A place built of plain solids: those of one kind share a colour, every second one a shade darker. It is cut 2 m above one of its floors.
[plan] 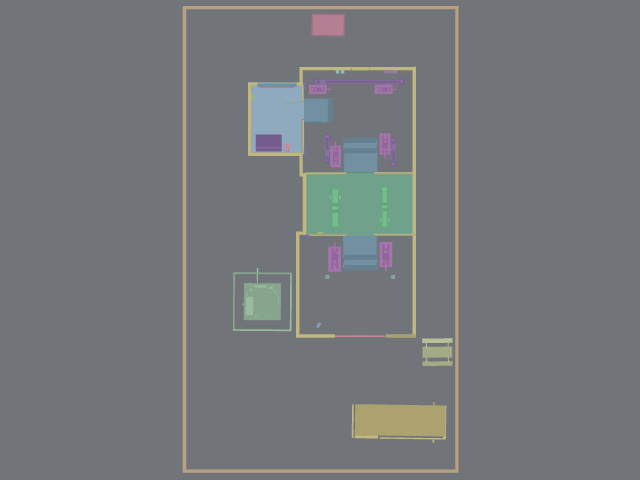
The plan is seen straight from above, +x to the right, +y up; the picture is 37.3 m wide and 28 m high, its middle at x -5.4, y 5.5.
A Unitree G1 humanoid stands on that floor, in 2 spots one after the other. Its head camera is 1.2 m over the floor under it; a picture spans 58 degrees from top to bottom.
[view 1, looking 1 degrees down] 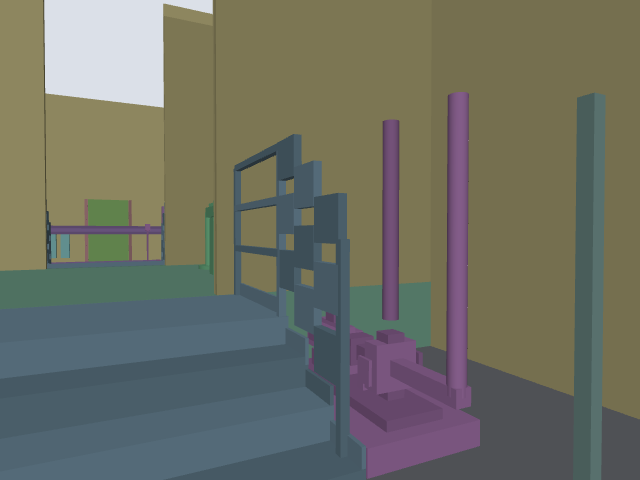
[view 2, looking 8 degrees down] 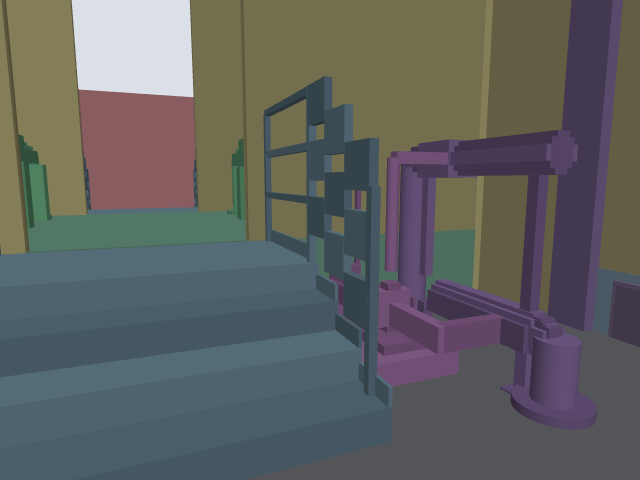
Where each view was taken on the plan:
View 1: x -3.05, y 2.15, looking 64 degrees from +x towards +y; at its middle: door_landing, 2.15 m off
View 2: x -3.05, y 13.05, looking -112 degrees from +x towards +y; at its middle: raised_floor_valves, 3.91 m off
